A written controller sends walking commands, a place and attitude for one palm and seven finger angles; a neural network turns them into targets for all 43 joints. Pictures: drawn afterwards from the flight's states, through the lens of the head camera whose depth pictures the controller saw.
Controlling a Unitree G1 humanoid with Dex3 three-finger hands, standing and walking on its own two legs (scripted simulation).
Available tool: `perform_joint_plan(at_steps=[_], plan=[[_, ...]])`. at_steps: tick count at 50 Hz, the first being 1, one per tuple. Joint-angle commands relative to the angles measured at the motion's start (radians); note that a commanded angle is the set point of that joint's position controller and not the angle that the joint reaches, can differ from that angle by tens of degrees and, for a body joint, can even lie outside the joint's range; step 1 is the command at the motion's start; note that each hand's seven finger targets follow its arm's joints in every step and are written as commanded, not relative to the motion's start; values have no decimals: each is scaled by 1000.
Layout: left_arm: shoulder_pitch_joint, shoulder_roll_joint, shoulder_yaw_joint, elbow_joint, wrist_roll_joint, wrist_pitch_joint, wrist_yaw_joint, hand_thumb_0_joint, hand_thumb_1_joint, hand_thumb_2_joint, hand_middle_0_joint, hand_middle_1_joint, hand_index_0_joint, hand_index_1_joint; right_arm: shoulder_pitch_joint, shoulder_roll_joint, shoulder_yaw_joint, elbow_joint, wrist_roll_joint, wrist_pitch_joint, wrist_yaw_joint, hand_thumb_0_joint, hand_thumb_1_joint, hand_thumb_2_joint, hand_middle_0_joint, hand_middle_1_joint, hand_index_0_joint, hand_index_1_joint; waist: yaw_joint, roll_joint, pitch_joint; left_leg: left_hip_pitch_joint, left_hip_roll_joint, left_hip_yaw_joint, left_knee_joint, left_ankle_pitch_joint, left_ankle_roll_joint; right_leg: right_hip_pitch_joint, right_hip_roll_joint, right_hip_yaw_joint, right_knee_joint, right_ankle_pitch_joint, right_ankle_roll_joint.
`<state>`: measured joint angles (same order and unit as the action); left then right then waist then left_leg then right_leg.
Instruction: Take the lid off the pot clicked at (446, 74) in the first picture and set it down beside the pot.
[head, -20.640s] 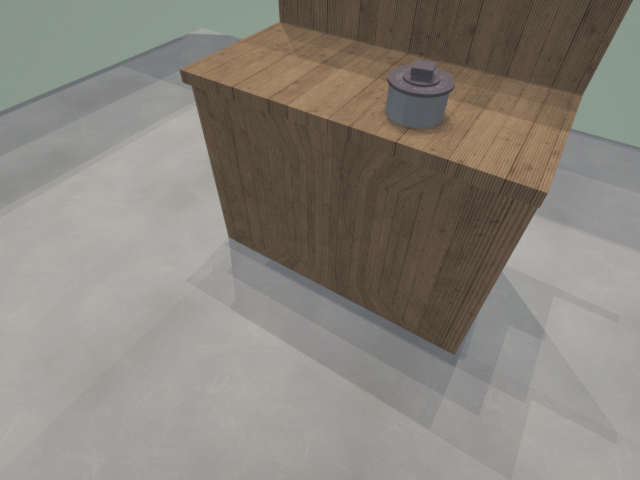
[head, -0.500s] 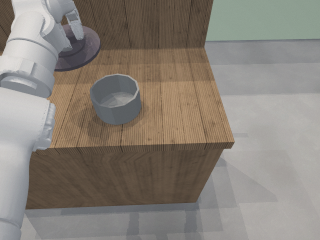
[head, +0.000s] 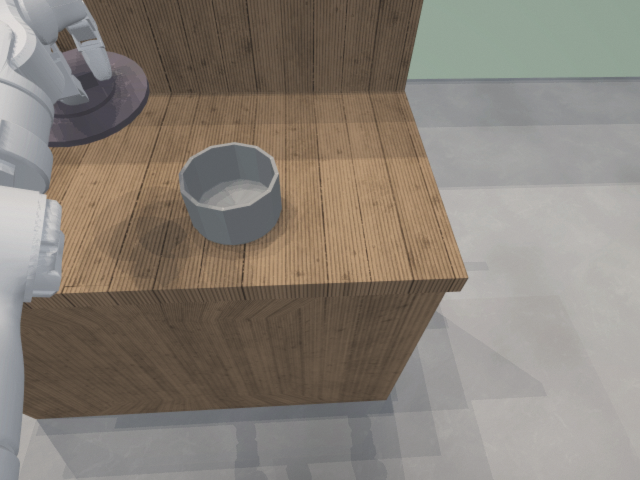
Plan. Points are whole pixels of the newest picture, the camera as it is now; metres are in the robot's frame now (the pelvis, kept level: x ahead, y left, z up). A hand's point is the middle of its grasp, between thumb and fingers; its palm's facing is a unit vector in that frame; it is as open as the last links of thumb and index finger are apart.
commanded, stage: move the lid sideways beside the pot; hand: left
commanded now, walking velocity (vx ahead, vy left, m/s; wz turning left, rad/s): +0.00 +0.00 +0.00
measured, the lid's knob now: (65, 73) +0.53 +0.25 +0.24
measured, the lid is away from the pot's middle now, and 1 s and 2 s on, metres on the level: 0.15 0.25 0.24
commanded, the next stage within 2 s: lower the lid onto the table in 0.96 s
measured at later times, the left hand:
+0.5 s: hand (4, 80) +0.49 +0.29 +0.26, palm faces -0.26 -0.13 -0.96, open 6.9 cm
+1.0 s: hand out of the picture +0.49 +0.32 +0.25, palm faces -0.27 -0.15 -0.95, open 6.8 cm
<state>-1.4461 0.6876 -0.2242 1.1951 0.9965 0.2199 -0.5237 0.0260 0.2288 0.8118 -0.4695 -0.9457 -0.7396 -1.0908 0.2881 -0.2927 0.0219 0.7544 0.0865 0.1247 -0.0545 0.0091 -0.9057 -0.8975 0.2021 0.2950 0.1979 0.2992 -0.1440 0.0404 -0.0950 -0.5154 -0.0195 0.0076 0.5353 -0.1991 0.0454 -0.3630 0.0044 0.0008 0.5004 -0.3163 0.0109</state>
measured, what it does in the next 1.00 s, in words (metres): stands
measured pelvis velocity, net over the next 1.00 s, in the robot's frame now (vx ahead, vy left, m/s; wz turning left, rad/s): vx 0.01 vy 0.01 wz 0.00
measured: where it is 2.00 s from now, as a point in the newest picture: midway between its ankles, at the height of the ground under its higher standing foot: outside the picture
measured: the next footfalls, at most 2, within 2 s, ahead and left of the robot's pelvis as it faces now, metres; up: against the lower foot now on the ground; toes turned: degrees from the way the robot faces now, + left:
none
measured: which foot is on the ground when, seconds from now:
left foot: down 0.00-1.00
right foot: down 0.00-1.00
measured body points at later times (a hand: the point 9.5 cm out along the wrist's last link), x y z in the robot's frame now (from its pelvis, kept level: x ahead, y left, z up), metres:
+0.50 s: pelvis +0.00 +0.01 +0.00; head +0.05 +0.01 +0.45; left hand +0.49 +0.29 +0.31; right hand +0.04 -0.27 -0.13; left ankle +0.03 +0.09 -0.73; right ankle -0.05 -0.13 -0.73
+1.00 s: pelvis +0.01 +0.01 +0.00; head +0.07 +0.01 +0.44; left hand +0.50 +0.33 +0.31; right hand +0.03 -0.27 -0.13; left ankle +0.03 +0.09 -0.73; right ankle -0.05 -0.13 -0.73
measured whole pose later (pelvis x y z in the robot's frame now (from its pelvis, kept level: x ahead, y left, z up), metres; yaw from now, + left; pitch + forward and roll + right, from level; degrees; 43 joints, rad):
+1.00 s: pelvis +0.01 +0.01 +0.00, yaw +0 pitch +12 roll -2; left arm -1.44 0.89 -0.18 1.22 1.03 0.15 -0.56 0.02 0.23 0.81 -0.47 -0.94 -0.75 -1.10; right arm 0.30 -0.30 0.03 0.75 0.10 0.13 -0.07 0.01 -0.91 -0.90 0.20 0.30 0.20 0.30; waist -0.13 0.04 -0.09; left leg -0.56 -0.01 0.00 0.56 -0.22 0.05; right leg -0.38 0.01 0.00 0.48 -0.31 0.02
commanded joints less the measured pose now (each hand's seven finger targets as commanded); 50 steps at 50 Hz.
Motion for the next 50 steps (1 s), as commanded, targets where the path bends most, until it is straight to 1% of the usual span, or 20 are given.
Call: perform_joint_plan(at_steps=[1, 3, 4, 6, 8, 11, 17, 21, 23, 26, 28, 33, 34, 36, 38, 39, 43, 44, 46, 50], plan=[[-600, 219, 29, -202, 24, -11, 49, 0, 625, 986, -671, -1066, -864, -1153, 16, -165, -55, -86, -2, -21, -18, 0, -900, -900, 200, 300, 200, 300, -1, 29, -390, 460, -21, -41, 9, 303, 36, -96, 53, -33, -74, 286, -37], [-606, 178, -7, -239, 4, -17, 42, 0, 625, 986, -671, -1066, -864, -1153, 22, -169, -57, -81, 3, -26, -14, 0, -900, -900, 200, 300, 200, 300, -5, 74, -392, 502, -9, -46, 13, 371, 30, -122, 52, -42, -77, 292, -39], [-663, 261, 53, -316, 18, -29, 50, 0, 625, 986, -671, -1066, -864, -1153, 25, -169, -61, -87, -3, -30, -11, 0, -900, -900, 200, 300, 200, 300, 7, 91, -466, 541, -6, -55, 19, 386, 28, -104, 56, -32, -73, 287, -34], [-656, 270, 67, -327, 28, -41, 52, 0, 625, 986, -671, -1066, -864, -1153, 30, -165, -64, -92, -7, -37, -11, 0, -900, -900, 200, 300, 200, 300, 9, 120, -491, 576, -7, -64, 34, 454, 28, -115, 59, -34, -65, 300, -38], [-597, 179, -1, -281, 6, -36, 36, 0, 625, 986, -671, -1066, -864, -1153, 40, -163, -64, -85, 1, -37, -8, 0, -900, -900, 200, 300, 200, 300, 0, 126, -440, 584, -4, -68, 39, 512, 19, -157, 62, -47, -71, 295, -41], [-554, 306, 93, -224, 27, -29, 36, 0, 625, 986, -671, -1066, -864, -1153, 37, -174, -61, -78, -3, -18, -9, 0, -900, -900, 200, 300, 200, 300, 9, 23, -411, 488, -7, -57, 20, 366, 29, -107, 61, -43, -70, 270, -36], [-569, 281, 43, -180, 32, -30, 37, 0, 625, 986, -671, -1066, -864, -1153, 25, -175, -51, -82, 3, -9, -19, 0, -900, -900, 200, 300, 200, 300, 1, 36, -362, 450, -8, -46, 7, 270, 32, -125, 57, -43, -83, 227, -35], [-680, 364, 86, -330, 35, -65, 43, 0, 625, 986, -671, -1066, -864, -1153, 32, -173, -53, -92, 2, -29, -28, 0, -900, -900, 200, 300, 200, 300, 6, 105, -496, 542, -3, -56, 22, 365, 33, -93, 56, -37, -76, 268, -34], [-621, 303, 43, -274, 23, -70, 33, 0, 625, 986, -671, -1066, -864, -1153, 43, -167, -51, -87, 5, -38, -31, 0, -900, -900, 200, 300, 200, 300, 1, 114, -461, 550, -2, -57, 33, 423, 29, -121, 57, -44, -79, 276, -35], [-523, 369, 95, -157, 35, -61, 30, 0, 625, 986, -671, -1066, -864, -1153, 42, -176, -45, -73, 7, -22, -33, 0, -900, -900, 200, 300, 200, 300, 3, 38, -367, 449, -2, -43, 16, 307, 32, -110, 57, -44, -83, 249, -30], [-497, 344, 67, -135, 28, -64, 24, 0, 625, 986, -671, -1066, -864, -1153, 36, -178, -42, -80, 10, -17, -32, 0, -900, -900, 200, 300, 200, 300, 6, 35, -346, 413, -7, -30, 13, 285, 31, -95, 53, -45, -80, 259, -34], [-551, 329, 40, -196, 29, -68, 21, 0, 625, 986, -671, -1066, -864, -1153, 36, -179, -42, -80, 12, -15, -30, 0, -900, -900, 200, 300, 200, 300, 1, 101, -375, 468, 5, -37, 25, 352, 31, -124, 55, -45, -84, 267, -34], [-612, 389, 78, -261, 38, -73, 27, 0, 625, 986, -671, -1066, -864, -1153, 40, -183, -46, -75, 10, -15, -30, 0, -900, -900, 200, 300, 200, 300, 4, 116, -438, 498, 9, -45, 24, 357, 31, -108, 57, -40, -83, 263, -29], [-640, 391, 78, -285, 41, -80, 26, 0, 625, 986, -671, -1066, -864, -1153, 52, -180, -49, -78, 10, -25, -33, 0, -900, -900, 200, 300, 200, 300, 2, 154, -460, 544, 8, -58, 33, 405, 30, -128, 61, -43, -83, 258, -32], [-601, 369, 64, -269, 29, -88, 18, 0, 625, 986, -671, -1066, -864, -1153, 59, -178, -47, -77, 12, -33, -37, 0, -900, -900, 200, 300, 200, 300, 3, 153, -459, 560, 10, -53, 41, 457, 29, -132, 62, -48, -84, 273, -32], [-597, 414, 99, -248, 42, -87, 21, 0, 625, 986, -671, -1066, -864, -1153, 70, -182, -50, -68, 8, -30, -37, 0, -900, -900, 200, 300, 200, 300, 3, 126, -465, 546, 13, -53, 40, 429, 30, -124, 63, -44, -84, 265, -25], [-495, 378, 64, -138, 35, -86, 11, 0, 625, 986, -671, -1066, -864, -1153, 68, -183, -42, -69, 15, -22, -35, 0, -900, -900, 200, 300, 200, 300, 2, 85, -371, 456, 4, -33, 31, 375, 30, -117, 60, -50, -83, 272, -29], [-518, 409, 86, -158, 39, -83, 14, 0, 625, 986, -671, -1066, -864, -1153, 62, -189, -45, -65, 14, -13, -32, 0, -900, -900, 200, 300, 200, 300, 3, 84, -378, 454, 11, -34, 28, 352, 30, -119, 58, -45, -83, 264, -25], [-550, 356, 46, -179, 38, -78, 14, 0, 625, 986, -671, -1066, -864, -1153, 62, -186, -46, -68, 14, -13, -28, 0, -900, -900, 200, 300, 200, 300, -1, 120, -371, 477, 11, -45, 29, 371, 28, -151, 62, -52, -83, 248, -30], [-609, 449, 116, -268, 54, -90, 18, 0, 625, 986, -671, -1066, -864, -1153, 75, -184, -52, -75, 7, -19, -30, 0, -900, -900, 200, 300, 200, 300, 7, 149, -488, 559, 16, -52, 61, 510, 31, -119, 64, -43, -71, 310, -27]])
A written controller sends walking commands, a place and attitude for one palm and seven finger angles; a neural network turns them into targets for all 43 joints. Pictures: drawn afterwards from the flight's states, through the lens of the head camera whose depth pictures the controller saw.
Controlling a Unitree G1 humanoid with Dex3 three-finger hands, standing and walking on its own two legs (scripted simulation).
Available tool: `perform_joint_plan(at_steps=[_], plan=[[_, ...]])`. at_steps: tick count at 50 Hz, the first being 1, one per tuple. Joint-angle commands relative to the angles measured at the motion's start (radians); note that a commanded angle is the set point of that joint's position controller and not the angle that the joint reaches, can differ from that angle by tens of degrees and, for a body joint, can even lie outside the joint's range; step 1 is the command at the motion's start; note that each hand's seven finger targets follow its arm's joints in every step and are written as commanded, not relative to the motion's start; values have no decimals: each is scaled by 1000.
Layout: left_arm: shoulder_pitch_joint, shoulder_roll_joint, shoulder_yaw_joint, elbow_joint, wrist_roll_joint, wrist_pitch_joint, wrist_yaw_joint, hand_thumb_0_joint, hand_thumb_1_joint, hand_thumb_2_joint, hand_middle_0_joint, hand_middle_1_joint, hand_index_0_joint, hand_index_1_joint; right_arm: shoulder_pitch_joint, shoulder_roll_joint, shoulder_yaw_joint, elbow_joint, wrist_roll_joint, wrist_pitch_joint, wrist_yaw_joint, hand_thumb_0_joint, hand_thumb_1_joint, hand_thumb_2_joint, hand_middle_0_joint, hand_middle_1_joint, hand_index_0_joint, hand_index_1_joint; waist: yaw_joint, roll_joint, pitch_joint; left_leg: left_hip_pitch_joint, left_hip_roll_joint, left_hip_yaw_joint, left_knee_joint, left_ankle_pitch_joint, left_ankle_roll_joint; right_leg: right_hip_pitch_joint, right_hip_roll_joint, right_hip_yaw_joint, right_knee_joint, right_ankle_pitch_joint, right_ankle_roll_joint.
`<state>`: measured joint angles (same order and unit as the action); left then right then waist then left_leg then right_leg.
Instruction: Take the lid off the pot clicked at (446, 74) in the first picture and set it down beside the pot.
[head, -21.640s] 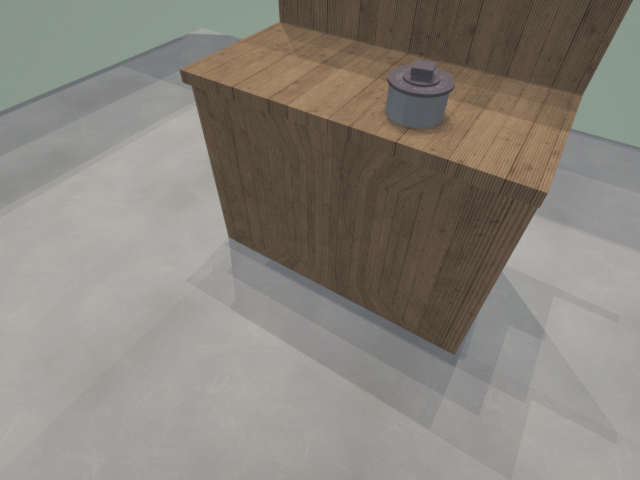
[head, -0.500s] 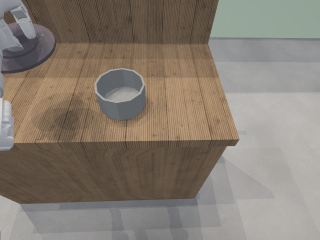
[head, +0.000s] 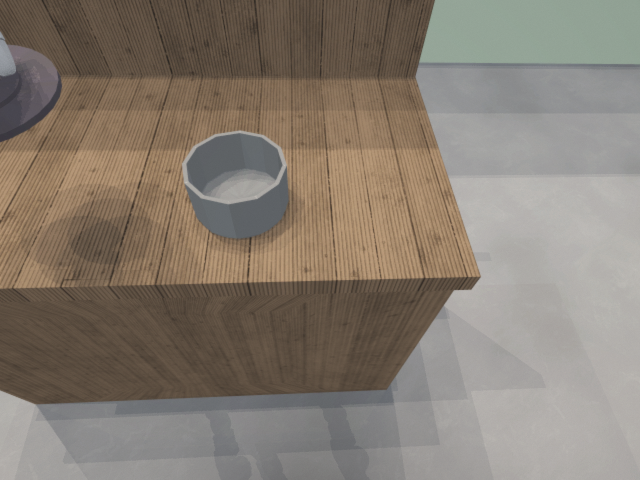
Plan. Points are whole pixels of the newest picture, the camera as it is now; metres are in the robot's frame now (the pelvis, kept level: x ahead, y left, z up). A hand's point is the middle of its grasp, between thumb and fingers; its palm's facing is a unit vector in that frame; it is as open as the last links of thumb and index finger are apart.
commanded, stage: lower the lid onto the table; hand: left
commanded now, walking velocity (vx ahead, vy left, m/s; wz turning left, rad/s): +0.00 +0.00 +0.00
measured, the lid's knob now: out of the picture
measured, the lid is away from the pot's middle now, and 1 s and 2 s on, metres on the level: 0.25 0.24 0.24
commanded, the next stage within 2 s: none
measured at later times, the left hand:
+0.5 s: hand out of the picture +0.48 +0.32 +0.23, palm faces -0.32 -0.21 -0.93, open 6.8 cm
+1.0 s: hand (9, 113) +0.49 +0.31 +0.19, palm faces -0.37 -0.20 -0.91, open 6.8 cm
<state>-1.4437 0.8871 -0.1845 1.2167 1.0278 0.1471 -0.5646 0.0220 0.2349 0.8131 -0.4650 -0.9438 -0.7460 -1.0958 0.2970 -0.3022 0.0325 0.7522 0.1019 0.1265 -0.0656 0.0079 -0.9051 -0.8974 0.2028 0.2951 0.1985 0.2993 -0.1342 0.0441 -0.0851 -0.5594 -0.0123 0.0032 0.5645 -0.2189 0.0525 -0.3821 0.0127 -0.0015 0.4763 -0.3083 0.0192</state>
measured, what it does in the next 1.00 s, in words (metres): stands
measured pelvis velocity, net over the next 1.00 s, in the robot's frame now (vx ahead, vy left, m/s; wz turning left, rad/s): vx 0.00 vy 0.01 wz -0.02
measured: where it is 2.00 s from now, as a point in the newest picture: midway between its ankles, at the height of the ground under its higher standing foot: outside the picture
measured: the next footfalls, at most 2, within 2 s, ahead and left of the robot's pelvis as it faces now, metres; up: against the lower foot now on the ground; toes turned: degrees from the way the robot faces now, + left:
none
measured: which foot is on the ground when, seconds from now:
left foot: down 0.00-1.00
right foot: down 0.00-1.00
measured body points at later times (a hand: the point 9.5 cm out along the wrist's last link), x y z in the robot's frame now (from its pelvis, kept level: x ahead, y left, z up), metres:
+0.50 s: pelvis +0.00 +0.00 +0.00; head +0.06 +0.01 +0.44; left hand +0.49 +0.32 +0.28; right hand +0.02 -0.28 -0.12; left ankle +0.03 +0.08 -0.73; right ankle -0.06 -0.14 -0.73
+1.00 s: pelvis +0.00 +0.01 -0.01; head +0.08 +0.02 +0.44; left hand +0.51 +0.32 +0.24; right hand +0.00 -0.27 -0.13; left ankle +0.03 +0.08 -0.73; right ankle -0.06 -0.14 -0.73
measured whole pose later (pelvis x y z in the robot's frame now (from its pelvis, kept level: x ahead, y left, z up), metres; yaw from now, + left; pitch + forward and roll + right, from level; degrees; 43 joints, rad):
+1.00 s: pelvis +0.00 +0.01 -0.01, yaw -1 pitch +14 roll -3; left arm -1.38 0.87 -0.12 1.29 1.03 0.10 -0.53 0.02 0.24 0.81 -0.46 -0.94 -0.75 -1.10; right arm 0.33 -0.29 0.02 0.75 0.10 0.11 -0.07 0.01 -0.90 -0.90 0.20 0.30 0.20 0.30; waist -0.16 0.04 -0.09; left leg -0.63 0.00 0.02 0.63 -0.25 0.06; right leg -0.45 0.02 0.01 0.53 -0.33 0.03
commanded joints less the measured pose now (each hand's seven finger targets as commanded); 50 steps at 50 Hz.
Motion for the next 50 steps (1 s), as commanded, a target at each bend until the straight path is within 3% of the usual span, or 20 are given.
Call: perform_joint_plan(at_steps=[1, 3, 6, 9, 10, 13, 16, 19, 22, 26, 29, 33, 34, 35, 38, 41, 44, 47, 49, 50], plan=[[-618, 219, 50, -298, 18, -15, 55, 0, 625, 986, -671, -1066, -864, -1153, 65, -172, -63, -76, -6, -21, -18, 0, -900, -900, 200, 300, 200, 300, -8, 165, -488, 604, 6, -48, 28, 517, 22, -115, 57, -42, -52, 285, -34], [-565, 184, 34, -259, 1, -17, 47, 0, 625, 986, -671, -1066, -864, -1153, 73, -170, -61, -72, -3, -25, -16, 0, -900, -900, 200, 300, 200, 300, -5, 142, -462, 598, 7, -43, 32, 552, 21, -114, 57, -49, -53, 301, -36], [-508, 213, 51, -113, 10, 22, 45, 0, 625, 986, -671, -1066, -864, -1153, 65, -178, -57, -65, 0, -15, -11, 0, -900, -900, 200, 300, 200, 300, -13, 33, -369, 471, -6, -32, 7, 374, 26, -92, 54, -47, -47, 270, -31], [-557, 192, 31, -169, 14, 25, 52, 0, 625, 986, -671, -1066, -864, -1153, 58, -181, -59, -69, -5, -13, -5, 0, -900, -900, 200, 300, 200, 300, -6, 98, -421, 508, -4, -32, 15, 417, 23, -94, 50, -43, -39, 287, -34], [-549, 164, 13, -143, 15, 29, 53, 0, 625, 986, -671, -1066, -864, -1153, 60, -178, -58, -69, -5, -15, -4, 0, -900, -900, 200, 300, 200, 300, -10, 98, -387, 504, -4, -35, 17, 407, 24, -117, 53, -48, -43, 270, -36], [-516, 215, 48, -145, 12, 17, 57, 0, 625, 986, -671, -1066, -864, -1153, 63, -180, -52, -73, -2, -21, -14, 0, -900, -900, 200, 300, 200, 300, -7, 49, -393, 471, -6, -23, 11, 365, 31, -72, 51, -44, -42, 284, -36], [-568, 197, 24, -151, 15, 21, 62, 0, 625, 986, -671, -1066, -864, -1153, 65, -181, -56, -67, -3, -24, -18, 0, -900, -900, 200, 300, 200, 300, -19, 80, -389, 469, -7, -27, -1, 283, 32, -95, 50, -40, -50, 240, -33], [-622, 228, 51, -240, 16, 8, 69, 0, 625, 986, -671, -1066, -864, -1153, 74, -180, -62, -69, -8, -36, -22, 0, -900, -900, 200, 300, 200, 300, -11, 144, -485, 556, 0, -37, 18, 384, 31, -93, 52, -33, -44, 265, -33], [-519, 205, 38, -112, 12, 9, 66, 0, 625, 986, -671, -1066, -864, -1153, 85, -180, -56, -55, -4, -39, -27, 0, -900, -900, 200, 300, 200, 300, -23, 66, -377, 469, -5, -25, 9, 296, 33, -106, 55, -41, -46, 246, -31], [-511, 168, 9, -113, 2, 2, 68, 0, 625, 986, -671, -1066, -864, -1153, 81, -185, -55, -52, -2, -36, -26, 0, -900, -900, 200, 300, 200, 300, -24, 92, -350, 446, -5, -20, 4, 261, 30, -123, 53, -41, -44, 235, -35], [-556, 224, 46, -173, 9, -10, 73, 0, 625, 986, -671, -1066, -864, -1153, 87, -188, -60, -50, -5, -38, -30, 0, -900, -900, 200, 300, 200, 300, -21, 120, -428, 492, 4, -22, 18, 315, 30, -111, 55, -34, -37, 257, -31], [-561, 210, 43, -225, -6, -31, 69, 0, 625, 986, -671, -1066, -864, -1153, 102, -181, -61, -54, -2, -50, -36, 0, -900, -900, 200, 300, 200, 300, -16, 159, -480, 555, 7, -29, 44, 474, 29, -116, 60, -41, -22, 318, -36], [-578, 243, 71, -223, 8, -28, 76, 0, 625, 986, -671, -1066, -864, -1153, 117, -186, -70, -45, -9, -47, -33, 0, -900, -900, 200, 300, 200, 300, -20, 172, -509, 582, 12, -36, 52, 483, 25, -131, 63, -36, -22, 304, -28], [-527, 222, 59, -142, 14, -27, 76, 0, 625, 986, -671, -1066, -864, -1153, 125, -184, -68, -43, -8, -47, -33, 0, -900, -900, 200, 300, 200, 300, -25, 154, -450, 551, 5, -39, 55, 461, 25, -156, 66, -42, -23, 286, -31], [-482, 206, 61, -149, -1, -39, 71, 0, 625, 986, -671, -1066, -864, -1153, 121, -183, -65, -50, -6, -44, -29, 0, -900, -900, 200, 300, 200, 300, -13, 139, -440, 537, 6, -33, 59, 502, 22, -149, 68, -48, -12, 306, -36], [-466, 166, 33, -89, 4, -30, 77, 0, 625, 986, -671, -1066, -864, -1153, 132, -189, -70, -41, -9, -31, -22, 0, -900, -900, 200, 300, 200, 300, -28, 125, -381, 503, 10, -41, 52, 413, 17, -203, 70, -52, -17, 246, -33], [-533, 240, 81, -189, 15, -46, 87, 0, 625, 986, -671, -1066, -864, -1153, 132, -192, -75, -49, -14, -24, -24, 0, -900, -900, 200, 300, 200, 300, -21, 158, -487, 544, 13, -36, 66, 467, 18, -167, 67, -39, -5, 285, -33], [-531, 265, 105, -177, 22, -56, 92, 0, 625, 986, -671, -1066, -864, -1153, 145, -186, -77, -53, -14, -26, -28, 0, -900, -900, 200, 300, 200, 300, -24, 150, -510, 552, 9, -39, 83, 499, 22, -161, 71, -40, 5, 306, -31], [-518, 264, 104, -174, 15, -63, 90, 0, 625, 986, -671, -1066, -864, -1153, 145, -186, -76, -55, -10, -23, -30, 0, -900, -900, 200, 300, 200, 300, -26, 148, -520, 549, 12, -38, 86, 515, 18, -164, 71, -38, 8, 309, -28], [-497, 211, 70, -129, 9, -59, 88, 0, 625, 986, -671, -1066, -864, -1153, 149, -184, -76, -53, -8, -24, -30, 0, -900, -900, 200, 300, 200, 300, -33, 130, -465, 535, 12, -45, 84, 489, 18, -199, 74, -48, 6, 284, -31]])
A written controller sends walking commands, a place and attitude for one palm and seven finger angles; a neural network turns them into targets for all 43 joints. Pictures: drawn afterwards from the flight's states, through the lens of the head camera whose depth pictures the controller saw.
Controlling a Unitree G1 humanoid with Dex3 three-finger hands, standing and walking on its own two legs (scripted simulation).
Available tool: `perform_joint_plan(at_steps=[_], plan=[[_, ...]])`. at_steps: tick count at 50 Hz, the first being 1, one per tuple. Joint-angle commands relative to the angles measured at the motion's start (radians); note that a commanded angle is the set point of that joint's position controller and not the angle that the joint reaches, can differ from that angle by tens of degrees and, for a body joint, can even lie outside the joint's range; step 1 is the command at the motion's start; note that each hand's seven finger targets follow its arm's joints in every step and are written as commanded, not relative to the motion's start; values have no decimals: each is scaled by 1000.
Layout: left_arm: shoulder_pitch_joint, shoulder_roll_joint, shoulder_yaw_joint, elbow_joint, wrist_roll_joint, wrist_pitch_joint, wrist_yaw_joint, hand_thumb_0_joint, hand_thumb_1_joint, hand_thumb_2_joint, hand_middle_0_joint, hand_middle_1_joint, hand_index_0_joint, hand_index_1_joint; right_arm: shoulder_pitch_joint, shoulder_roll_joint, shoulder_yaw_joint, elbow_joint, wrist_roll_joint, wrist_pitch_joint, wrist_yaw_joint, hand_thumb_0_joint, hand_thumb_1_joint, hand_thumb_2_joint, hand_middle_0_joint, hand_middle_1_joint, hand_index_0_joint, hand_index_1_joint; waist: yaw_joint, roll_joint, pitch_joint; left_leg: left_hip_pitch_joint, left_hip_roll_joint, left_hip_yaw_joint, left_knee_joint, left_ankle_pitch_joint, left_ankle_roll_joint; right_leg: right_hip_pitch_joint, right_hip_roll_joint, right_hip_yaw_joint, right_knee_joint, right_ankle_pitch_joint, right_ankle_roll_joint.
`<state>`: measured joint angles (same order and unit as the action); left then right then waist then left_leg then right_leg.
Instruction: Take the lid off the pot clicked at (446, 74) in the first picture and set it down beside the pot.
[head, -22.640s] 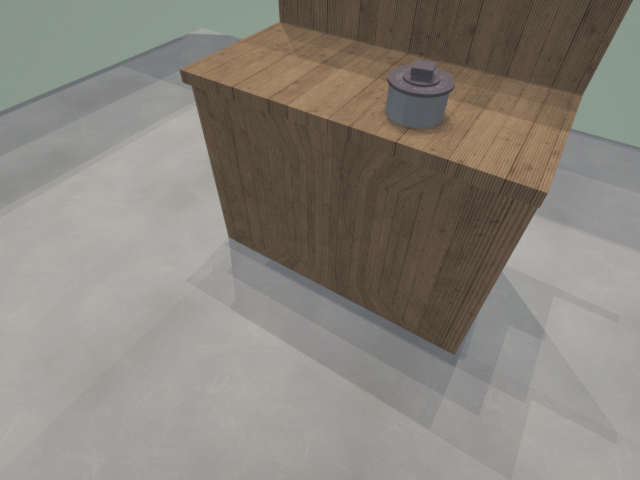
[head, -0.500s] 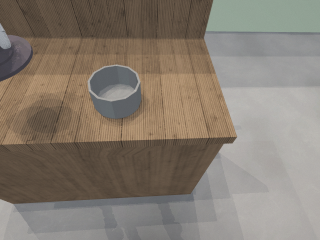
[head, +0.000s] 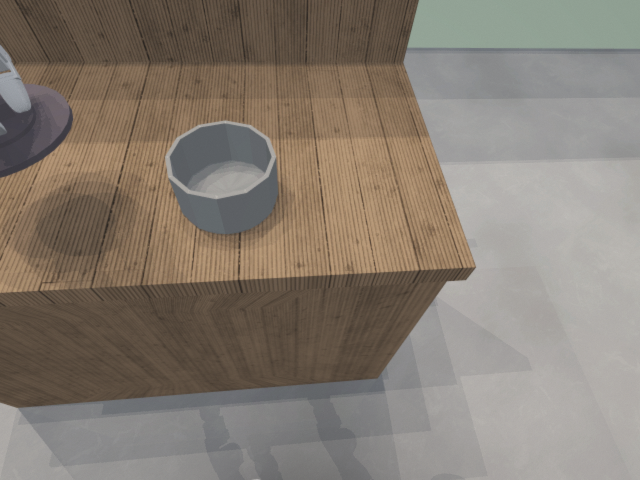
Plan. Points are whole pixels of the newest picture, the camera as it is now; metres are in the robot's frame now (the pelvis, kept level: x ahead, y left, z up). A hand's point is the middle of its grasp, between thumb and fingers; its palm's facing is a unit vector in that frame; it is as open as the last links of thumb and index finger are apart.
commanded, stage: lower the lid onto the table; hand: left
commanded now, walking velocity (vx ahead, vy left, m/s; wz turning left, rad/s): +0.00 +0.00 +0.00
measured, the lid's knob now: out of the picture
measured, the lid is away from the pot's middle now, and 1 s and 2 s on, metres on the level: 0.24 0.24 0.24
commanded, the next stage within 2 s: open the fingers wide in 1.96 s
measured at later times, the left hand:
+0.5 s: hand (11, 129) +0.49 +0.31 +0.16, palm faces -0.42 -0.20 -0.88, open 6.7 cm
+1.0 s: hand (8, 159) +0.48 +0.32 +0.13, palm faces -0.45 -0.20 -0.87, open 6.7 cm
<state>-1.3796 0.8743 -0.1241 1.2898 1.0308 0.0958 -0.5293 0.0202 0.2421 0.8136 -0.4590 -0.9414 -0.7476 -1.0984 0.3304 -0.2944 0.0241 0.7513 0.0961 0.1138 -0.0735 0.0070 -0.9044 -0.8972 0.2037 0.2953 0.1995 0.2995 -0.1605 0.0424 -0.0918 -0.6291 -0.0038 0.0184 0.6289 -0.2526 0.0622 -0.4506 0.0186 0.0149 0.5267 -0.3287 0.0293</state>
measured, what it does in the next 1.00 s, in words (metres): stands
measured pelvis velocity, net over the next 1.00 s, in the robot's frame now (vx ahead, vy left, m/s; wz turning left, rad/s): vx -0.01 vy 0.00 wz -0.02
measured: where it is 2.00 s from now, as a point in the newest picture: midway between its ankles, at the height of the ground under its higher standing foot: outside the picture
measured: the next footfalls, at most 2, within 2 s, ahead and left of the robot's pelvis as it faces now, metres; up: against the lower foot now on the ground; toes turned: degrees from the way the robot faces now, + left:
none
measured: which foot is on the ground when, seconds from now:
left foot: down 0.00-1.00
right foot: down 0.00-1.00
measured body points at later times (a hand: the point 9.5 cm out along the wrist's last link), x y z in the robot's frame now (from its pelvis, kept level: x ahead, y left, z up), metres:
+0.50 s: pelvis +0.00 +0.00 -0.01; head +0.09 +0.02 +0.44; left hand +0.51 +0.31 +0.21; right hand -0.02 -0.29 -0.12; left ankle +0.02 +0.08 -0.72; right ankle -0.05 -0.15 -0.72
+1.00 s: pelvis -0.01 +0.00 -0.01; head +0.08 +0.03 +0.43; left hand +0.50 +0.33 +0.18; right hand -0.03 -0.28 -0.12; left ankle +0.02 +0.08 -0.72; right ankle -0.05 -0.15 -0.72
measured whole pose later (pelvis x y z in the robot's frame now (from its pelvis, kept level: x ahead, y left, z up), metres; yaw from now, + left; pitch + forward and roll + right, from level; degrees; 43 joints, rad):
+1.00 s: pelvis -0.01 +0.00 -0.01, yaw -1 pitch +16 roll -4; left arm -1.29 0.88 -0.11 1.33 1.02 0.01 -0.48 0.02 0.25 0.82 -0.45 -0.94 -0.75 -1.10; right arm 0.35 -0.29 0.03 0.73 0.10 0.13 -0.10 0.01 -0.90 -0.90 0.21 0.30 0.20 0.30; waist -0.18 0.04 -0.10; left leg -0.74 0.02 0.01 0.74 -0.29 0.07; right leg -0.55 0.04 0.01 0.62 -0.36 0.03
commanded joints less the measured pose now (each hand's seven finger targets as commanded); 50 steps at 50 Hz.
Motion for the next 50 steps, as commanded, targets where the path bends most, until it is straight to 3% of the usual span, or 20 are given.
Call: perform_joint_plan(at_steps=[1, 3, 4, 8, 9, 13, 16, 18, 19, 22, 24, 28, 29, 30, 33, 34, 38, 39, 44, 50], plan=[[-530, 194, -11, -160, 2, -4, 52, 0, 625, 986, -671, -1066, -864, -1153, 121, -195, -67, -45, -3, -11, -20, 0, -900, -900, 200, 300, 200, 300, -12, 120, -407, 575, 2, -55, 10, 449, 10, -155, 69, -67, -52, 266, -39], [-476, 179, -22, -134, -12, -10, 49, 0, 625, 986, -671, -1066, -864, -1153, 113, -195, -57, -45, 3, -10, -24, 0, -900, -900, 200, 300, 200, 300, -3, 93, -360, 528, 1, -41, -4, 392, 12, -140, 66, -68, -51, 252, -45], [-525, 256, 27, -175, 2, -13, 60, 0, 625, 986, -671, -1066, -864, -1153, 113, -204, -61, -44, -3, -2, -24, 0, -900, -900, 200, 300, 200, 300, -5, 98, -403, 526, 4, -42, -2, 368, 12, -122, 64, -58, -49, 257, -41], [-572, 178, -31, -223, -13, -27, 60, 0, 625, 986, -671, -1066, -864, -1153, 110, -194, -57, -47, 2, -12, -33, 0, -900, -900, 200, 300, 200, 300, -6, 159, -428, 571, 9, -55, -1, 395, 10, -155, 65, -67, -43, 238, -49], [-599, 226, 5, -238, 0, -26, 68, 0, 625, 986, -671, -1066, -864, -1153, 119, -200, -65, -44, -4, -11, -33, 0, -900, -900, 200, 300, 200, 300, -11, 161, -464, 584, 12, -57, 4, 368, 10, -153, 66, -58, -47, 226, -43], [-541, 212, -3, -212, -17, -43, 64, 0, 625, 986, -671, -1066, -864, -1153, 121, -196, -56, -43, 2, -20, -45, 0, -900, -900, 200, 300, 200, 300, -10, 119, -441, 535, 5, -45, 4, 338, 16, -137, 66, -64, -33, 237, -46], [-568, 198, -10, -208, -4, -41, 72, 0, 625, 986, -671, -1066, -864, -1153, 136, -198, -64, -36, -1, -19, -44, 0, -900, -900, 200, 300, 200, 300, -19, 178, -446, 569, 9, -58, 16, 368, 10, -188, 68, -62, -33, 230, -46], [-498, 197, -5, -163, -13, -51, 67, 0, 625, 986, -671, -1066, -864, -1153, 140, -197, -56, -34, 1, -23, -47, 0, -900, -900, 200, 300, 200, 300, -10, 126, -423, 538, 6, -46, 21, 374, 13, -171, 73, -66, -25, 240, -46], [-527, 279, 49, -187, 1, -51, 75, 0, 625, 986, -671, -1066, -864, -1153, 140, -204, -62, -31, -5, -15, -47, 0, -900, -900, 200, 300, 200, 300, -14, 103, -446, 514, 7, -39, 25, 336, 15, -140, 69, -56, -25, 253, -39], [-500, 253, 22, -155, 2, -53, 76, 0, 625, 986, -671, -1066, -864, -1153, 140, -201, -59, -40, -1, -9, -47, 0, -900, -900, 200, 300, 200, 300, -17, 121, -409, 461, -5, -22, 29, 311, 15, -131, 67, -53, -16, 278, -43], [-536, 319, 68, -226, 11, -62, 84, 0, 625, 986, -671, -1066, -864, -1153, 140, -203, -61, -44, -4, -2, -46, 0, -900, -900, 200, 300, 200, 300, -3, 175, -483, 514, 4, -26, 48, 413, 11, -119, 69, -47, -5, 315, -42], [-496, 243, 26, -218, -5, -69, 75, 0, 625, 986, -671, -1066, -864, -1153, 144, -194, -58, -53, 3, -5, -47, 0, -900, -900, 200, 300, 200, 300, -3, 164, -469, 540, 10, -36, 60, 497, 10, -156, 75, -62, 8, 320, -44], [-547, 303, 68, -262, 8, -66, 83, 0, 625, 986, -671, -1066, -864, -1153, 153, -204, -70, -48, -5, 2, -43, 0, -900, -900, 200, 300, 200, 300, -9, 210, -517, 584, 19, -43, 68, 508, 7, -169, 75, -53, 2, 312, -39], [-516, 279, 55, -225, 14, -66, 84, 0, 625, 986, -671, -1066, -864, -1153, 162, -197, -68, -52, -5, 1, -42, 0, -900, -900, 200, 300, 200, 300, -10, 221, -500, 587, 12, -51, 80, 538, 5, -190, 79, -60, 7, 311, -44], [-464, 242, 44, -218, -8, -75, 73, 0, 625, 986, -671, -1066, -864, -1153, 162, -193, -66, -50, -2, -3, -42, 0, -900, -900, 200, 300, 200, 300, -5, 173, -485, 583, 17, -50, 82, 567, 6, -193, 83, -69, 14, 314, -42], [-484, 305, 89, -228, 5, -71, 82, 0, 625, 986, -671, -1066, -864, -1153, 167, -202, -75, -47, -9, 6, -39, 0, -900, -900, 200, 300, 200, 300, -10, 176, -512, 584, 20, -50, 86, 533, 5, -189, 81, -58, 10, 305, -37], [-426, 187, 9, -176, -16, -72, 75, 0, 625, 986, -671, -1066, -864, -1153, 162, -195, -67, -49, -1, 7, -37, 0, -900, -900, 200, 300, 200, 300, -15, 143, -424, 534, 12, -46, 79, 491, 9, -222, 82, -73, 15, 279, -44], [-426, 258, 58, -165, -3, -70, 85, 0, 625, 986, -671, -1066, -864, -1153, 170, -204, -71, -45, -6, 15, -36, 0, -900, -900, 200, 300, 200, 300, -19, 129, -427, 517, 14, -47, 80, 432, 9, -218, 81, -64, 9, 260, -39], [-479, 282, 65, -223, -1, -83, 96, 0, 625, 986, -671, -1066, -864, -1153, 163, -200, -69, -52, -7, 15, -41, 0, -900, -900, 200, 300, 200, 300, -22, 179, -477, 535, 14, -50, 85, 420, 10, -216, 79, -59, 17, 252, -40], [-410, 262, 47, -154, -10, -97, 101, 0, 625, 986, -671, -1066, -864, -1153, 156, -201, -58, -55, -1, 8, -55, 0, -900, -900, 200, 300, 200, 300, -31, 134, -400, 442, 12, -42, 73, 259, 13, -233, 75, -64, 23, 194, -45]])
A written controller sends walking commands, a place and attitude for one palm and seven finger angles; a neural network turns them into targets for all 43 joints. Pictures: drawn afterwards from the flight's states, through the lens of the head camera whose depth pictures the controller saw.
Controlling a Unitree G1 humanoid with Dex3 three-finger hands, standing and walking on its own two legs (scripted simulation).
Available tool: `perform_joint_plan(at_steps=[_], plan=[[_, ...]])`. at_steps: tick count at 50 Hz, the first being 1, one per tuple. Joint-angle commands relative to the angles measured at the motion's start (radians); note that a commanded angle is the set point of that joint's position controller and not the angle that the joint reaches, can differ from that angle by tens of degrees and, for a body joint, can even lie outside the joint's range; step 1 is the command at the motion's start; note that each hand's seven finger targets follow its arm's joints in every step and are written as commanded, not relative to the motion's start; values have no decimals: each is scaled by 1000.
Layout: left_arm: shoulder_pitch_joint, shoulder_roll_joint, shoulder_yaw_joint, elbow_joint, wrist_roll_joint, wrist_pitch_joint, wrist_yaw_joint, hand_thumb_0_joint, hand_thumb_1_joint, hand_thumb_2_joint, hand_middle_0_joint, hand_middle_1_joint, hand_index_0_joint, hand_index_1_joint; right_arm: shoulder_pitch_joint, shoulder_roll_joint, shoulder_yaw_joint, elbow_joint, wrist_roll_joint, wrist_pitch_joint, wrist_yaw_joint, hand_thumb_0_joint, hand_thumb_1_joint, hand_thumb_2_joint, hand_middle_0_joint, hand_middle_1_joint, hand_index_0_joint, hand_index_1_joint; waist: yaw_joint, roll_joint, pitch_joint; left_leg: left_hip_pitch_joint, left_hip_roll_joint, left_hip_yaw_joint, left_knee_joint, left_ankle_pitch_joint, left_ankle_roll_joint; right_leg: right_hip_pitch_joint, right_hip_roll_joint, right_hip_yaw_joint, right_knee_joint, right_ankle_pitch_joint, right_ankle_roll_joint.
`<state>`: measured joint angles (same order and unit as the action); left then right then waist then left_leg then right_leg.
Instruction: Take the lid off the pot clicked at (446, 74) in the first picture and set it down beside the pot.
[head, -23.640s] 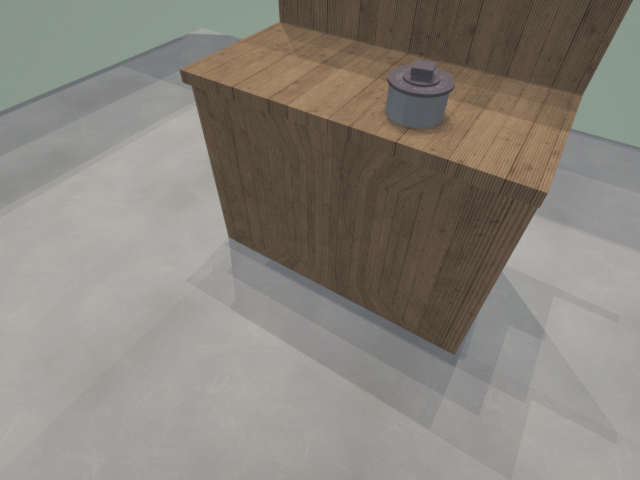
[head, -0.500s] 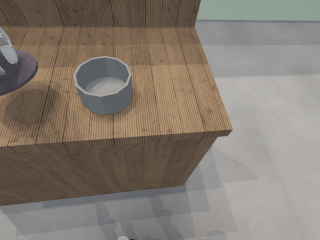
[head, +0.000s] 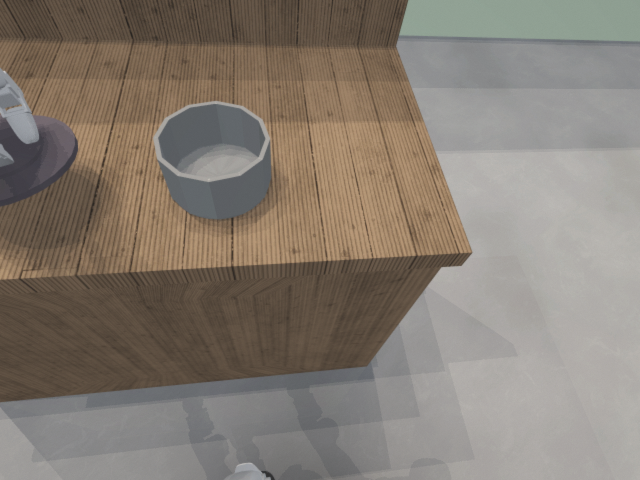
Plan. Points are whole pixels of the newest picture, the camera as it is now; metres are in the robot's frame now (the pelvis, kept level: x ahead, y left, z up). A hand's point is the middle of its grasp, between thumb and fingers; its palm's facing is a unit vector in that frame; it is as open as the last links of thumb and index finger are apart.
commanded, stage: lower the lid onto the table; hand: left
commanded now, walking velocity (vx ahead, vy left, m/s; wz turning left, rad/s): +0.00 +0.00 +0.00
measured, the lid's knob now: out of the picture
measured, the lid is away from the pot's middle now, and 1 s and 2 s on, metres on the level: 0.24 0.24 0.25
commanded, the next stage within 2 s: open the fingers wide in 0.96 s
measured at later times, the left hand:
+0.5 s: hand (12, 155) +0.49 +0.32 +0.11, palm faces -0.48 -0.16 -0.86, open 6.7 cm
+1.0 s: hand (20, 172) +0.49 +0.32 +0.08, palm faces -0.49 -0.17 -0.85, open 6.6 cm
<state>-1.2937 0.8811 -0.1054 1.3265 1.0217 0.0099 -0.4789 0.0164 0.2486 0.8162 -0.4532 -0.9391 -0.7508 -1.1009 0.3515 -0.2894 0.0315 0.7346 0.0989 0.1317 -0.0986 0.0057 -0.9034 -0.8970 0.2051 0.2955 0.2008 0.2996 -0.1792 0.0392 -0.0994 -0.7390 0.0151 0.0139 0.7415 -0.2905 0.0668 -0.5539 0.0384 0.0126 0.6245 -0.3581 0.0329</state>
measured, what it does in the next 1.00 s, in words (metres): stands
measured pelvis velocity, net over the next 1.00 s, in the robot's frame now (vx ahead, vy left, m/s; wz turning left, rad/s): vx -0.01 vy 0.01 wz -0.03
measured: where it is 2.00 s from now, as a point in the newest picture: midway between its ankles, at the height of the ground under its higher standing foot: outside the picture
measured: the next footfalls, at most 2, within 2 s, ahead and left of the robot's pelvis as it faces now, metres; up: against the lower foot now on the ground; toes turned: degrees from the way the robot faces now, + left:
none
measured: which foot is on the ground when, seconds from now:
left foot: down 0.00-1.00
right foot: down 0.00-1.00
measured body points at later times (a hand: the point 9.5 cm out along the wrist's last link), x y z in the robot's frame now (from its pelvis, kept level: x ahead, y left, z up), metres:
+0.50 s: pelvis -0.01 +0.01 -0.01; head +0.10 +0.04 +0.43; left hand +0.51 +0.32 +0.16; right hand -0.04 -0.27 -0.11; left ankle +0.03 +0.07 -0.71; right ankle -0.04 -0.15 -0.71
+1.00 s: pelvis -0.01 +0.01 -0.02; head +0.10 +0.05 +0.42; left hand +0.51 +0.33 +0.13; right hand -0.05 -0.27 -0.11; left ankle +0.03 +0.07 -0.71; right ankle -0.04 -0.15 -0.71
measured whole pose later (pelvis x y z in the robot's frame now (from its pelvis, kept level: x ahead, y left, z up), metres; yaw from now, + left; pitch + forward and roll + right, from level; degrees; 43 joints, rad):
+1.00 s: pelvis -0.01 +0.01 -0.02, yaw -1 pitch +20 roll -6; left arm -1.24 0.90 -0.08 1.32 1.04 -0.08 -0.43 0.00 0.25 0.82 -0.45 -0.94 -0.77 -1.11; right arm 0.38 -0.28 0.04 0.72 0.09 0.13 -0.13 0.01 -0.90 -0.90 0.21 0.30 0.20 0.30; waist -0.21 0.04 -0.11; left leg -0.88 0.03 0.02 0.86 -0.32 0.08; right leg -0.69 0.05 0.02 0.73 -0.39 0.04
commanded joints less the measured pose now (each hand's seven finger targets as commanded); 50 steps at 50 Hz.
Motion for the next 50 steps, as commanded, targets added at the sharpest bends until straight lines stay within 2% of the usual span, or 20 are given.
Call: perform_joint_plan(at_steps=[1, 2, 4, 7, 9, 11, 14, 16, 18, 19, 23, 24, 29, 32, 35, 38, 39, 43, 47, 50], plan=[[-529, 273, 35, -239, -3, -15, 52, 0, 625, 986, -671, -1066, -864, -1153, 134, -208, -66, -39, -5, -8, -30, 0, -900, -900, 200, 300, 200, 300, -9, 165, -410, 559, -6, -40, -43, 288, 6, -127, 54, -60, -75, 220, -50], [-526, 240, 12, -222, -3, -16, 53, 0, 625, 986, -671, -1066, -864, -1153, 137, -206, -66, -37, -4, -12, -32, 0, -900, -900, 200, 300, 200, 300, -13, 180, -408, 566, -8, -42, -43, 286, 6, -141, 56, -61, -74, 211, -53], [-581, 279, 43, -310, -4, -27, 58, 0, 625, 986, -671, -1066, -864, -1153, 140, -208, -70, -34, -10, -15, -36, 0, -900, -900, 200, 300, 200, 300, -7, 224, -488, 642, 6, -52, -32, 365, 5, -143, 58, -58, -69, 228, -49], [-508, 235, 22, -225, -9, -30, 54, 0, 625, 986, -671, -1066, -864, -1153, 144, -206, -68, -33, -4, -21, -40, 0, -900, -900, 200, 300, 200, 300, -17, 182, -417, 594, 1, -54, -34, 305, 4, -175, 59, -64, -68, 199, -51], [-531, 258, 41, -261, -11, -37, 58, 0, 625, 986, -671, -1066, -864, -1153, 146, -211, -70, -29, -8, -20, -41, 0, -900, -900, 200, 300, 200, 300, -8, 210, -451, 626, 10, -61, -31, 336, -1, -184, 59, -62, -63, 193, -51], [-489, 198, 5, -212, -17, -36, 55, 0, 625, 986, -671, -1066, -864, -1153, 148, -210, -69, -28, -5, -22, -40, 0, -900, -900, 200, 300, 200, 300, -15, 189, -397, 605, 10, -69, -34, 318, -3, -221, 62, -70, -61, 177, -55], [-511, 263, 46, -239, -5, -48, 65, 0, 625, 986, -671, -1066, -864, -1153, 152, -215, -68, -27, -9, -19, -44, 0, -900, -900, 200, 300, 200, 300, -10, 186, -435, 590, 10, -64, -28, 309, -4, -200, 61, -62, -51, 179, -54], [-487, 217, 20, -210, -7, -49, 64, 0, 625, 986, -671, -1066, -864, -1153, 161, -211, -69, -28, -7, -21, -44, 0, -900, -900, 200, 300, 200, 300, -15, 167, -418, 587, 8, -70, -25, 317, -3, -216, 63, -69, -47, 183, -55], [-495, 231, 30, -236, -12, -61, 64, 0, 625, 986, -671, -1066, -864, -1153, 153, -209, -62, -28, -6, -23, -48, 0, -900, -900, 200, 300, 200, 300, -5, 170, -431, 585, 10, -66, -20, 350, -2, -207, 65, -71, -35, 189, -56], [-538, 289, 63, -264, 6, -61, 74, 0, 625, 986, -671, -1066, -864, -1153, 165, -216, -72, -25, -13, -17, -47, 0, -900, -900, 200, 300, 200, 300, -10, 197, -475, 599, 13, -66, -16, 326, -5, -204, 64, -61, -38, 185, -52], [-509, 242, 38, -261, -5, -75, 73, 0, 625, 986, -671, -1066, -864, -1153, 163, -207, -66, -28, -7, -24, -52, 0, -900, -900, 200, 300, 200, 300, -9, 200, -467, 608, 16, -73, -9, 371, -7, -229, 65, -72, -23, 188, -55], [-510, 297, 76, -242, 14, -73, 82, 0, 625, 986, -671, -1066, -864, -1153, 177, -212, -71, -28, -13, -17, -51, 0, -900, -900, 200, 300, 200, 300, -12, 199, -483, 605, 15, -73, 2, 358, -9, -229, 67, -63, -24, 188, -52], [-516, 317, 84, -239, 29, -79, 89, 0, 625, 986, -671, -1066, -864, -1153, 184, -211, -70, -32, -14, -9, -50, 0, -900, -900, 200, 300, 200, 300, -13, 215, -493, 596, 16, -75, 21, 405, -14, -240, 70, -64, -8, 204, -52], [-455, 236, 33, -166, 22, -72, 84, 0, 625, 986, -671, -1066, -864, -1153, 181, -209, -66, -42, -8, -10, -45, 0, -900, -900, 200, 300, 200, 300, -23, 194, -417, 568, 17, -82, 15, 349, -14, -287, 72, -73, -10, 169, -58], [-502, 307, 84, -229, 33, -81, 94, 0, 625, 986, -671, -1066, -864, -1153, 196, -208, -70, -38, -17, -1, -47, 0, -900, -900, 200, 300, 200, 300, -17, 233, -491, 606, 18, -86, 38, 427, -16, -275, 73, -70, 4, 198, -57], [-470, 230, 38, -220, 10, -85, 83, 0, 625, 986, -671, -1066, -864, -1153, 194, -201, -66, -37, -12, -7, -48, 0, -900, -900, 200, 300, 200, 300, -24, 199, -483, 600, 19, -79, 41, 452, -11, -277, 76, -76, 8, 207, -53], [-490, 285, 76, -230, 18, -81, 89, 0, 625, 986, -671, -1066, -864, -1153, 197, -212, -72, -34, -16, 1, -46, 0, -900, -900, 200, 300, 200, 300, -25, 220, -490, 608, 27, -85, 39, 415, -15, -291, 72, -69, 3, 188, -50], [-469, 236, 46, -239, 5, -90, 86, 0, 625, 986, -671, -1066, -864, -1153, 189, -203, -65, -35, -12, -5, -49, 0, -900, -900, 200, 300, 200, 300, -23, 225, -468, 592, 25, -81, 40, 413, -11, -301, 74, -78, 13, 181, -56], [-441, 290, 67, -201, 16, -93, 94, 0, 625, 986, -671, -1066, -864, -1153, 185, -207, -58, -47, -10, -2, -54, 0, -900, -900, 200, 300, 200, 300, -32, 187, -446, 514, 13, -70, 42, 291, -5, -277, 71, -66, 15, 163, -55], [-461, 293, 69, -231, 25, -101, 103, 0, 625, 986, -671, -1066, -864, -1153, 186, -205, -60, -43, -12, -3, -56, 0, -900, -900, 200, 300, 200, 300, -27, 255, -474, 561, 21, -84, 49, 341, -13, -313, 71, -69, 23, 159, -59]])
